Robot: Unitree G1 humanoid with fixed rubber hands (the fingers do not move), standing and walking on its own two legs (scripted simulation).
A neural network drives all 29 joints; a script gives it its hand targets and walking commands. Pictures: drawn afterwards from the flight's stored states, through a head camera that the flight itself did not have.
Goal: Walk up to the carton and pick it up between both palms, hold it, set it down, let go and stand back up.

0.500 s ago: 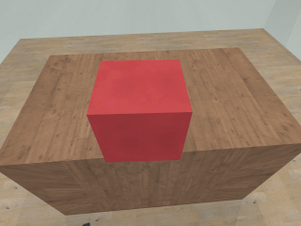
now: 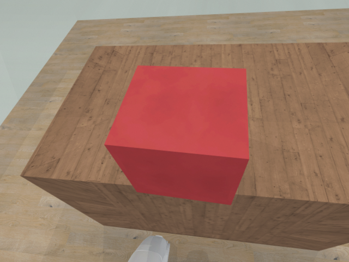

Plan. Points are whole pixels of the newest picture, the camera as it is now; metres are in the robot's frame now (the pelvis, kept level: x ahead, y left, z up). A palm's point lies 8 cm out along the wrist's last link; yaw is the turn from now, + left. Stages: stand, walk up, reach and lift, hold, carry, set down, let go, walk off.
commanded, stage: walk up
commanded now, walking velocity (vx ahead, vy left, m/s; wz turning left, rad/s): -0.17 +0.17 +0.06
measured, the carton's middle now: (185, 137) +0.39 +0.02 +0.04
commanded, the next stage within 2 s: none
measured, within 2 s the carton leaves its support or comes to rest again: neither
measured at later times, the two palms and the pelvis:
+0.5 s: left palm out of the picture -0.01 +0.36 -0.15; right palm out of the picture +0.04 -0.10 -0.11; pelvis -0.03 +0.11 +0.01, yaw -1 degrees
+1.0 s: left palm out of the picture -0.09 +0.24 -0.11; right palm out of the picture -0.14 -0.23 -0.15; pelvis -0.09 +0.02 +0.01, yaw -1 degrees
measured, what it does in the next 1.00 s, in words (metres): steps on the spot: left foot, then right foot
